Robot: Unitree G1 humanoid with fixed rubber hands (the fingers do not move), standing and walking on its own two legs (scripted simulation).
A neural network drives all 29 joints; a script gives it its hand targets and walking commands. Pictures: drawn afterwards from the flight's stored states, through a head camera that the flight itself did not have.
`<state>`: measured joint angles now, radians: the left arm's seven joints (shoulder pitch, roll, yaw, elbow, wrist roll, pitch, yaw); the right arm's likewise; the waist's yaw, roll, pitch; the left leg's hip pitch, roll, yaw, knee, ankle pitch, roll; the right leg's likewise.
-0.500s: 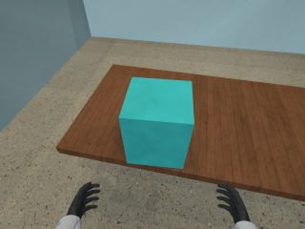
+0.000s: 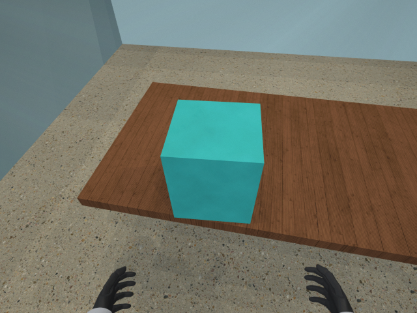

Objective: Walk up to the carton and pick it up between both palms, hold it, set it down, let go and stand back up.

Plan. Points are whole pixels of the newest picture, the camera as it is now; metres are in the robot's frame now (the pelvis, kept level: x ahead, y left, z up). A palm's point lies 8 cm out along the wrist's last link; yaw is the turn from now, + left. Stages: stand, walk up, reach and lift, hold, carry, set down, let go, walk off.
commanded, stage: let go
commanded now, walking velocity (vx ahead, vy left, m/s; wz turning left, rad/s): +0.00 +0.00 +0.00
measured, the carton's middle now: (215, 163) +0.48 +0.02 -0.03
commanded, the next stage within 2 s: stand in 0.38 s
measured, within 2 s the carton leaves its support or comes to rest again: neither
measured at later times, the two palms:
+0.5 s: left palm (103, 310) +0.15 +0.23 -0.08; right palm out of the picture +0.15 -0.24 -0.08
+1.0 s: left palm out of the picture +0.05 +0.28 -0.10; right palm out of the picture +0.05 -0.24 -0.11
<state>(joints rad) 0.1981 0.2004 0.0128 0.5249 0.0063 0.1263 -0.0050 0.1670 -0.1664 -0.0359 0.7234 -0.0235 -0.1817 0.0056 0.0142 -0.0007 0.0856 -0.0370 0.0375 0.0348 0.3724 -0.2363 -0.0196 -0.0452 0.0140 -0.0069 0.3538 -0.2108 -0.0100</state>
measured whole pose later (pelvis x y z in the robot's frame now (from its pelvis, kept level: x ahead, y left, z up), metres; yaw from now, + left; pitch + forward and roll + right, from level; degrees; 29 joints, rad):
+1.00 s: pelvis -0.04 +0.02 -0.01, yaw +1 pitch -4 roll +0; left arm 0.32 0.27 0.00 0.67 0.02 -0.03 0.00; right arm 0.30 -0.26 -0.02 0.71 -0.01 -0.03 0.01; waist 0.00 0.00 0.02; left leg -0.21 0.00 0.03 0.51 -0.23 0.02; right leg -0.22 -0.03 -0.01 0.49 -0.21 0.02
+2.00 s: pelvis -0.03 +0.01 -0.01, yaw +1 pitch -2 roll +0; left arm 0.32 0.27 -0.01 0.68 0.01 -0.02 0.00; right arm 0.32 -0.27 0.00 0.70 -0.01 -0.01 0.00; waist 0.00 0.01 0.02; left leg -0.25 0.01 0.01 0.56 -0.27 -0.01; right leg -0.26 -0.01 0.00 0.56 -0.26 0.00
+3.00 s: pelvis -0.02 +0.01 -0.01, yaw +1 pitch -2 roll +0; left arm 0.31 0.27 0.00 0.71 0.01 -0.01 0.01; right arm 0.31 -0.26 -0.01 0.70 -0.01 -0.01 0.00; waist 0.00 0.00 0.03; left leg -0.23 0.01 0.01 0.54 -0.27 0.00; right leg -0.24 -0.01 0.01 0.54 -0.26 0.01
